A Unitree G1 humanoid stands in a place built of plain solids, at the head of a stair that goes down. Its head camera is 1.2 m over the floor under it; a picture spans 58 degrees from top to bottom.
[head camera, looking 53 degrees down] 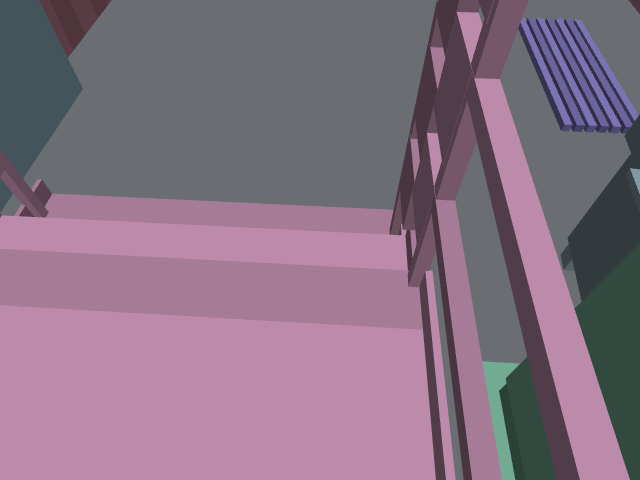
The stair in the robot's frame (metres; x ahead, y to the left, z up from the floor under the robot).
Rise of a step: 0.17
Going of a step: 0.28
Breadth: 1.70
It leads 4 degrees to the right of straight ahead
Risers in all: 3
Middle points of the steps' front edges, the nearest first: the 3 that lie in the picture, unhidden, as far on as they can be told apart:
0.83 0.50 0.00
1.11 0.49 -0.17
1.39 0.47 -0.34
